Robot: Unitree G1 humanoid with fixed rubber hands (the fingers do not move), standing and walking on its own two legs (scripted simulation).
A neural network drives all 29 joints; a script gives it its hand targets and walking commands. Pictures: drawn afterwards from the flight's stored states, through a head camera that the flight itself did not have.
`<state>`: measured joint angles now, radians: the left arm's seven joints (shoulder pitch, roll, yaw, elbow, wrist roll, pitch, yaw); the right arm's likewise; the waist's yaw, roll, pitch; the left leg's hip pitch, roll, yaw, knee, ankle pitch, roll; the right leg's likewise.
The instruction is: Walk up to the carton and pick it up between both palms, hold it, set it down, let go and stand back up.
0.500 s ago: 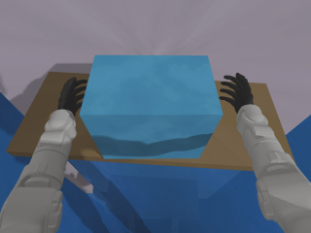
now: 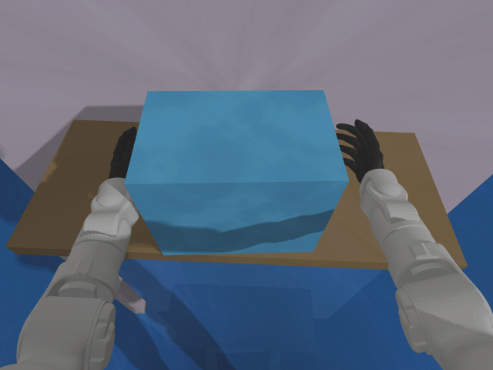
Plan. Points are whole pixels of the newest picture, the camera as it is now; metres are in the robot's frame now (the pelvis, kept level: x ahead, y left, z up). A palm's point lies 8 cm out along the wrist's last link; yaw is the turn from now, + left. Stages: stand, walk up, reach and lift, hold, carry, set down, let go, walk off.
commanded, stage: reach and lift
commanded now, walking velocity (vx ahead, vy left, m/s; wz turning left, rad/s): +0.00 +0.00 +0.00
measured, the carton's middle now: (237, 178) +0.41 +0.05 +0.05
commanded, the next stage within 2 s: none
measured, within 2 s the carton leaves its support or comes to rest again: leaves its support in 1.66 s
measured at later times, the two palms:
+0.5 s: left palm (125, 177) +0.39 +0.24 +0.06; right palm (356, 171) +0.43 -0.15 +0.06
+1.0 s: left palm (127, 176) +0.39 +0.23 +0.06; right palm (348, 170) +0.44 -0.14 +0.06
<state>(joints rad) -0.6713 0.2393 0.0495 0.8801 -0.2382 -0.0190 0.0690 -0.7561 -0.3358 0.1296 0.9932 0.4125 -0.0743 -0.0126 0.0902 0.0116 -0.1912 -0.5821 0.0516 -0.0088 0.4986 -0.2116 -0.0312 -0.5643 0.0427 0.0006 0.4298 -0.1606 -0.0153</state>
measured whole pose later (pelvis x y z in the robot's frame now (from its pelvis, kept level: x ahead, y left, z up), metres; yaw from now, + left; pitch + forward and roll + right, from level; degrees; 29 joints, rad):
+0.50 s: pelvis -0.01 +0.00 +0.00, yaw +1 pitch +17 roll -2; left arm -0.75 0.22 0.05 1.05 -0.21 -0.13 0.08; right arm -0.80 -0.25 0.05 1.12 0.32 -0.14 -0.05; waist 0.08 0.01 -0.19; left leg -0.60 0.05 -0.04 0.50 -0.20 -0.04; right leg -0.56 0.04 -0.03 0.42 -0.15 -0.02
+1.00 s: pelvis -0.01 +0.00 -0.01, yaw +2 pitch +18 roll -2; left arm -0.81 0.22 0.00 1.15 -0.25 -0.20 0.10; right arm -0.85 -0.22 0.01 1.18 0.28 -0.14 -0.08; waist 0.07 0.02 -0.23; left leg -0.67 0.05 -0.05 0.56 -0.22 -0.04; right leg -0.63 0.04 -0.04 0.48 -0.17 -0.02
